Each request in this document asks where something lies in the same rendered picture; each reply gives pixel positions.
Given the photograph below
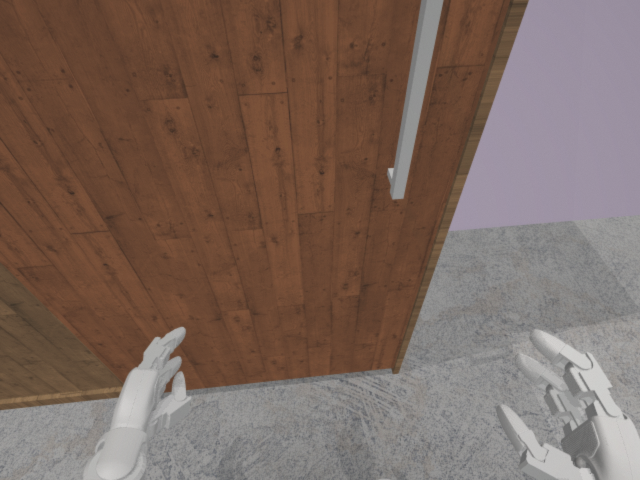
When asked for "wardrobe door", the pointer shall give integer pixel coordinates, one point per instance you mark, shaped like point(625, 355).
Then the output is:
point(221, 165)
point(38, 353)

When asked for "handle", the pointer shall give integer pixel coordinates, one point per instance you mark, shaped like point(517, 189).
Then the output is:
point(428, 21)

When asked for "left robot hand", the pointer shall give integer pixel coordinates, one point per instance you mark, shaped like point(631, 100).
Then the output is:
point(145, 385)

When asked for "right robot hand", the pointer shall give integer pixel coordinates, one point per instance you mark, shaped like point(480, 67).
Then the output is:
point(608, 441)

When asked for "robot left forearm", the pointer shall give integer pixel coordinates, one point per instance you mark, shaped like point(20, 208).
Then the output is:
point(120, 454)

